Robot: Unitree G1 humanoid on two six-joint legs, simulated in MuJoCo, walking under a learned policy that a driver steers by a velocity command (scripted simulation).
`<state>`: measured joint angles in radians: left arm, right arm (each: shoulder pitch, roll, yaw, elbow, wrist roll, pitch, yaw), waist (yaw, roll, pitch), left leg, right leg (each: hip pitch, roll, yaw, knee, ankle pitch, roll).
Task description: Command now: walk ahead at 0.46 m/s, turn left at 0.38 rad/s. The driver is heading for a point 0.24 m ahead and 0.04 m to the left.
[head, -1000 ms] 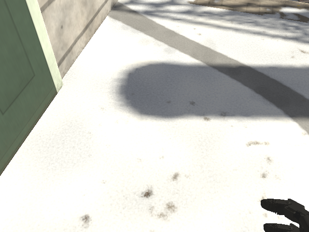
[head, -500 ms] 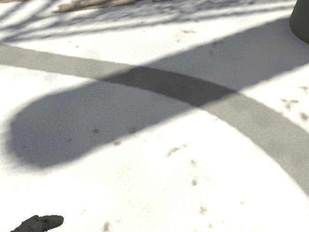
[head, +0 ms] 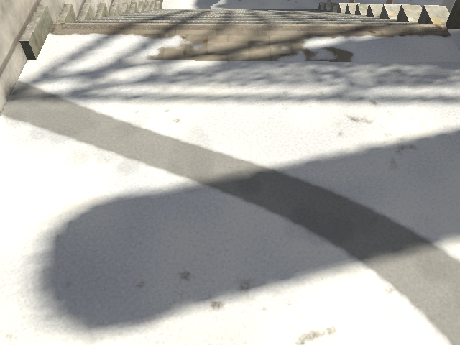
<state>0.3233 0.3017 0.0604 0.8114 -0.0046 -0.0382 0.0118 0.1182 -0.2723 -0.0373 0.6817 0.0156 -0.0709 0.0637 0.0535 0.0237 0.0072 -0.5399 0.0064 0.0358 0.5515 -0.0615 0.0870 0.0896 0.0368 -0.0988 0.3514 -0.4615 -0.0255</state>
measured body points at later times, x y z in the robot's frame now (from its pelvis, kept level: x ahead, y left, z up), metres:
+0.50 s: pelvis +0.19 +0.00 +0.01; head +0.21 +0.00 +0.46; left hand +0.31 +0.28 -0.09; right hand +0.34 -0.24 -0.10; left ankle +0.14 +0.09 -0.72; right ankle +0.28 -0.12 -0.72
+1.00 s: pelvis +0.21 -0.02 +0.01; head +0.22 -0.02 +0.46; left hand +0.33 +0.25 -0.11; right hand +0.29 -0.28 -0.13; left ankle +0.14 +0.09 -0.72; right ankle +0.28 -0.12 -0.72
